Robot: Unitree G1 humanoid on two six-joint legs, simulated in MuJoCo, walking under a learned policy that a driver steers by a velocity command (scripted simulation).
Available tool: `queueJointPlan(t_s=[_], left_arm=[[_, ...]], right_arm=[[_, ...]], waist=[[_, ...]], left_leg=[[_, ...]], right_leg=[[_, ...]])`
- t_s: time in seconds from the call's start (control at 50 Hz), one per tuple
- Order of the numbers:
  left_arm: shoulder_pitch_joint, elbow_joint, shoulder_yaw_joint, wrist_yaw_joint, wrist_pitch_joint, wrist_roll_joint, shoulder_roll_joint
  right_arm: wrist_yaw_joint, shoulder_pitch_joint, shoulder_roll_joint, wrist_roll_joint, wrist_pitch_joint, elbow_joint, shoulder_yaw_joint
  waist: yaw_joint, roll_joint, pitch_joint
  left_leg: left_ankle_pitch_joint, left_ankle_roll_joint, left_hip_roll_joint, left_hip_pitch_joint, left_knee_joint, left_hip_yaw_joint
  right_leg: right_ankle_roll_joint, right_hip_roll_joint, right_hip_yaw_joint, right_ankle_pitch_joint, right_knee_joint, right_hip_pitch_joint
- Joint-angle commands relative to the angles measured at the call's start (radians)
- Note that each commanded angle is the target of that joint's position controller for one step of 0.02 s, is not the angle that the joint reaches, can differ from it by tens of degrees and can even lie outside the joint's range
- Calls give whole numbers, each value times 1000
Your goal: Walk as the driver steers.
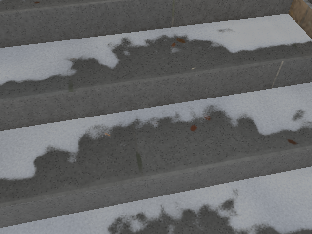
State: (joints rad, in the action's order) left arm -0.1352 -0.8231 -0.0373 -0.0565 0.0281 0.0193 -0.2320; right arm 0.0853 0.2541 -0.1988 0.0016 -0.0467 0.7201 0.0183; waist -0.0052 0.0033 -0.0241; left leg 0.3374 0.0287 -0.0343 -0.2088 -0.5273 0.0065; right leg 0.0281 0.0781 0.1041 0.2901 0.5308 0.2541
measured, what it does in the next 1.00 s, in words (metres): climbs: left foot 0.15 m higher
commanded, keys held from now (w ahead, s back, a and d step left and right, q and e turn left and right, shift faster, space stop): no key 0.16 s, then w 0.84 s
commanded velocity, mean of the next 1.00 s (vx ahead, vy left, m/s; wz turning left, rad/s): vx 0.30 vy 0.00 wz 0.00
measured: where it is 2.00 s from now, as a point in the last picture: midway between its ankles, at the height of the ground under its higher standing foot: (157, 76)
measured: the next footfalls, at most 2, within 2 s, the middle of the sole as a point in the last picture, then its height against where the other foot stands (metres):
left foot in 0.80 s outside the picture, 0.15 m higher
right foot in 1.34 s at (186, 141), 0.15 m higher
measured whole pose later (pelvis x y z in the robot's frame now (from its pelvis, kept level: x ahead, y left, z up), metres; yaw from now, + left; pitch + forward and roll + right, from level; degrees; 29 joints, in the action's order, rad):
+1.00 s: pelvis +0.33 +0.03 +0.11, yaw -3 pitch +3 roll +1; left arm -0.17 -0.77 -0.03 -0.05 0.07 -0.02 -0.21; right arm 0.04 0.36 -0.19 0.06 -0.07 1.02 0.02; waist 0.01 -0.04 0.07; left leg 0.41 -0.11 0.05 -0.50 -0.84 -0.16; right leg 0.21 0.07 0.16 -0.02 1.87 0.87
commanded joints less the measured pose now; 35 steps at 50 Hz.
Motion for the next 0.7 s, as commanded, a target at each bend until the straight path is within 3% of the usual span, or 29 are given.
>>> queueJointPlan(t_s=[0.02, 0.16, 0.18, 0.22, 0.26, 0.28, 0.3, 0.32, 0.36, 0.38, 0.4, 0.42, 0.44, 0.46, 0.48, 0.5, 0.52, 0.54, 0.56, 0.58, 0.6, 0.62, 0.64, 0.66, 0.68, 0.7], left_arm=[[22, 43, -27, 1, 4, 0, -110], [4, -9, -30, -4, -8, -6, -107], [-27, -32, -29, -7, -14, -6, -99], [-45, -43, -46, 2, -29, -25, -134], [11, -24, -54, 19, -23, -44, -134], [54, -5, -49, 29, -14, -52, -103], [70, 12, -44, 39, 1, -59, -68], [85, 25, -40, 51, 16, -62, -48], [-23, 13, -45, 63, 19, -61, -53], [-50, 0, -42, 49, 14, -63, -39], [-130, -37, -43, 32, 15, -70, -36], [-245, -85, -43, 17, 26, -61, -40], [-311, -74, -65, 47, 34, -52, -114], [-615, -162, -68, 57, 36, -59, -169], [-808, -228, -49, 41, 42, -90, -176], [-699, -253, -40, 26, 49, -130, -185], [-436, -152, -72, 47, 56, -82, -227], [-380, -159, -42, 45, 65, -81, -166], [-369, -170, -15, 41, 74, -79, -95], [-353, -179, 7, 39, 82, -70, -55], [-359, -199, 12, 42, 90, -63, -55], [-364, -212, 16, 44, 102, -60, -69], [-353, -237, 24, 49, 105, -46, -67], [-345, -252, 38, 55, 97, -29, -68], [-340, -249, 45, 80, 86, -9, -71], [-298, -204, 62, -11, 74, -169, -14]], right_arm=[[-1, 22, -84, -3, -14, -48, 16], [-3, 59, -85, 6, 4, -3, 11], [1, 93, -75, 6, 9, 20, 7], [-9, 171, -117, 29, 21, 55, 26], [-37, 277, -152, 57, 11, 97, 43], [-58, 342, -153, 64, -5, 122, 45], [-81, 320, -151, 45, -19, 124, 42], [-93, 262, -149, 36, -19, 108, 37], [-103, 39, -157, 23, -25, 33, 35], [-106, -4, -164, 26, -14, 34, 33], [-99, 26, -179, 43, 4, 55, 38], [-75, 81, -186, 80, 17, 89, 40], [-104, 28, -147, -20, -9, 56, 45], [-36, 143, -27, 106, -12, 95, 4], [-3, 86, -8, 84, -38, 95, 12], [-6, -30, -23, 39, -53, 70, 18], [-86, -214, -41, -62, -55, -57, 18], [-109, -228, -49, -43, -42, -79, 10], [-122, -243, -25, -27, -21, -100, 0], [-115, -258, -5, -14, -4, -133, -10], [-109, -304, 49, -12, 7, -174, -28], [-116, -361, 75, -17, 22, -225, -43], [-124, -410, 96, -19, 32, -271, -60], [-121, -445, 92, -25, 38, -303, -79], [-107, -398, 63, -18, 54, -305, -82], [-42, -514, -15, 21, 54, -313, -87]], waist=[[5, 7, 66], [16, 8, 49], [19, 7, 40], [14, 18, -41], [-39, 84, -91], [-74, 141, -87], [-72, 179, -103], [-45, 157, -127], [68, 144, -138], [93, 136, -130], [109, 105, -108], [128, 70, -83], [137, -9, -71], [236, -245, 156], [297, -267, -5], [228, -157, -176], [142, -93, -98], [89, -21, -70], [60, -15, -63], [38, -17, -62], [27, -87, -99], [12, -113, -161], [-19, -93, -215], [-39, -47, -231], [-48, -18, -212], [-68, 84, 98]], left_leg=[[-220, -21, 0, 86, 65, 9], [-269, -26, 3, 141, 107, 5], [-191, -23, 2, 148, 132, 6], [114, -59, -8, 136, 174, 21], [346, -164, -110, 197, 243, 165], [397, -244, -218, 284, 300, 303], [398, -316, -342, 311, 366, 418], [350, -331, -398, 197, 409, 434], [277, -256, -306, -23, 441, 253], [231, -237, -238, -80, 401, 167], [176, -247, -177, -99, 313, 102], [-9, -257, -139, -116, 165, 47], [-320, -171, -52, -262, -125, -32], [50, -83, 79, -494, -498, -73], [248, -92, 116, -772, -1048, 90], [221, -159, 86, -1081, -1479, 170], [210, -162, 17, -1010, -1422, 103], [281, -176, 8, -1018, -1491, 61], [331, -185, -1, -1044, -1589, 42], [305, -187, -8, -1043, -1614, 33], [309, -191, -4, -1117, -1731, 3], [324, -193, -8, -1207, -1746, 13], [327, -203, -27, -1219, -1675, 32], [281, -191, -56, -1137, -1425, -46], [186, -181, -70, -913, -1193, -117], [157, -241, -34, -543, -991, -41]], right_leg=[[41, -64, 38, -281, -103, 18], [32, -61, 22, -302, -134, 10], [29, -63, 26, -216, -161, 6], [56, -47, 26, 133, -189, 72], [77, -35, 18, 295, -83, 237], [69, -25, -18, 237, 40, 336], [68, -48, -55, 148, 122, 382], [64, -91, -76, 118, 203, 302], [82, -98, -128, 151, 93, -7], [83, -73, -161, 102, -1, -147], [82, -36, -199, 26, -70, -256], [81, -24, -211, -53, -100, -355], [86, -101, -50, -62, -168, -448], [358, -356, 362, -306, -217, -747], [468, -528, 666, -219, -357, -701], [406, -546, 540, -174, -300, -617], [289, -476, 295, -272, -314, -508], [238, -446, 208, -266, -313, -450], [196, -424, 155, -176, -329, -379], [159, -400, 101, -62, -361, -296], [169, -406, 93, -19, -408, -214], [166, -411, 78, 61, -455, -155], [141, -393, 37, 94, -494, -57], [116, -344, -35, 144, -585, 35], [155, -301, -69, -72, -699, 144], [154, -272, -38, -8, -675, 363]])
Velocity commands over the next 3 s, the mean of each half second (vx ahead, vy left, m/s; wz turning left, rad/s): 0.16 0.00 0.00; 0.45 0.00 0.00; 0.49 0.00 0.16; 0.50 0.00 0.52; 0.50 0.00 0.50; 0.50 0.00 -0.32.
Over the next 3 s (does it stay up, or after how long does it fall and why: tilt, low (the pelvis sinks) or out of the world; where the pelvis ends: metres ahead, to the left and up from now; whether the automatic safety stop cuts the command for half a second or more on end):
stays up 1.49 0.31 0.63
